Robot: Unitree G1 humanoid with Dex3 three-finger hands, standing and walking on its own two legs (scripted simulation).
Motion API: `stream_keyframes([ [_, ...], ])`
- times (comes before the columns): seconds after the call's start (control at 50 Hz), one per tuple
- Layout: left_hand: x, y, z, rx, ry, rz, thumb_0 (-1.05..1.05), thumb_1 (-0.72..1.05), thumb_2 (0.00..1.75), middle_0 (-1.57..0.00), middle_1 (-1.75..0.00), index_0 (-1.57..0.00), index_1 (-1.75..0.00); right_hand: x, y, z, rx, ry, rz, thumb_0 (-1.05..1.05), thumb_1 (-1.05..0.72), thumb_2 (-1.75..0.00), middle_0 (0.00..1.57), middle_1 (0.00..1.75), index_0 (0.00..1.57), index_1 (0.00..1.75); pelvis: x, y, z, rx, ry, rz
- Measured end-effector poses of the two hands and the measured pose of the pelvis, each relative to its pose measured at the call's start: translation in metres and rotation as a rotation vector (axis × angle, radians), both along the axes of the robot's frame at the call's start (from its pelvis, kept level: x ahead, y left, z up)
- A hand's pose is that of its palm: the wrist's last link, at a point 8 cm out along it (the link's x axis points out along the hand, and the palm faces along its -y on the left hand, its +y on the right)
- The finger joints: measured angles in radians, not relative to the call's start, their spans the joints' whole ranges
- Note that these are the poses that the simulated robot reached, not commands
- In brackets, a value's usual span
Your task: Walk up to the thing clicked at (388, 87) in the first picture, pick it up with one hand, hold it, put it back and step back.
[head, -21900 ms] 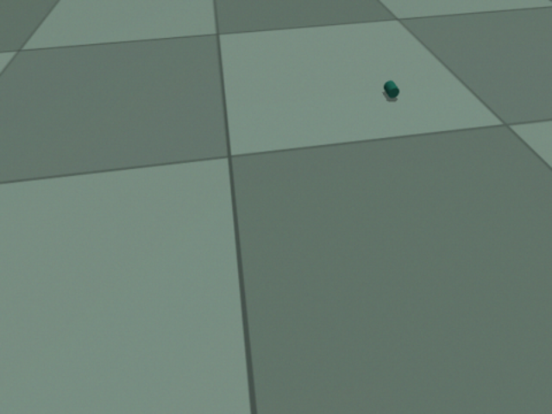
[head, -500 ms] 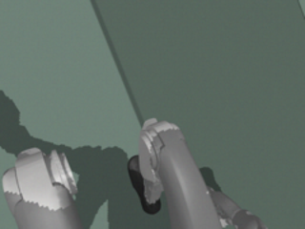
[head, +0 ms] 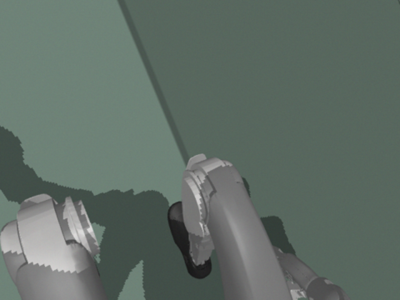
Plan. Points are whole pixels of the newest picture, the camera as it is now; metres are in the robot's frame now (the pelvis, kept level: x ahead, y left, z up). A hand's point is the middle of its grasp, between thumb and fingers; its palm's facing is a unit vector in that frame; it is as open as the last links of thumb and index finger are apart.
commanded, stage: close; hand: left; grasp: from above
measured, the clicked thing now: out of the picture +0.42 +0.37 -0.26
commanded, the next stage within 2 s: settle in 0.40 s
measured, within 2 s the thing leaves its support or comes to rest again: leaves its support in 0.78 s
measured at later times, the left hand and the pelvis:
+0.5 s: hand out of the picture +0.41 +0.36 -0.24, palm faces -0.44 -0.17 -0.88, open 10.0 cm; pelvis +0.00 +0.00 +0.00, yaw +0 degrees
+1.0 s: hand out of the picture +0.41 +0.37 -0.18, palm faces -0.39 -0.13 -0.91, open 9.9 cm; pelvis +0.00 +0.00 +0.01, yaw +2 degrees
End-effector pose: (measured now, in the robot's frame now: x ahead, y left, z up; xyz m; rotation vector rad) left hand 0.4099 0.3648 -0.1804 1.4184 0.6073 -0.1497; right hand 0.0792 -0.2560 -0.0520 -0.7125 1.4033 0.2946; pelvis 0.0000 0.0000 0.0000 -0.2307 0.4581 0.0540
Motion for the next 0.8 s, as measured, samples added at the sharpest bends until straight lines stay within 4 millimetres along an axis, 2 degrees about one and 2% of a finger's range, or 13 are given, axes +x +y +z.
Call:
stream_keyframes([
  [0.44, 0.003, 0.001, 0.002, 0.007, -0.008, 0.001, 0.02, 0.07, 0.35, -0.67, -0.45, -0.72, -0.42, 0.007, 0.001, -0.001, -0.004, -0.018, 0.016, 0.0, -0.89, -0.9, 0.21, 0.3, 0.2, 0.3, 0.0, 0.0, -0.001, 0.0, 0.003, -0.001],
  [0.7, 0.005, 0.001, 0.002, 0.004, -0.005, -0.001, 0.02, 0.03, 0.34, -0.73, -0.41, -0.79, -0.38, 0.005, 0.002, -0.001, -0.002, -0.008, -0.005, 0.0, -0.91, -0.9, 0.21, 0.3, 0.2, 0.3, 0.002, 0.001, 0.001, -0.003, 0.016, 0.001],
  [0.8, 0.006, 0.0, 0.012, 0.002, -0.04, -0.013, 0.02, 0.03, 0.34, -0.75, -0.38, -0.8, -0.36, 0.009, 0.002, -0.001, 0.004, -0.012, -0.017, 0.0, -0.91, -0.9, 0.21, 0.3, 0.2, 0.3, 0.003, 0.0, 0.003, -0.002, 0.029, 0.007],
])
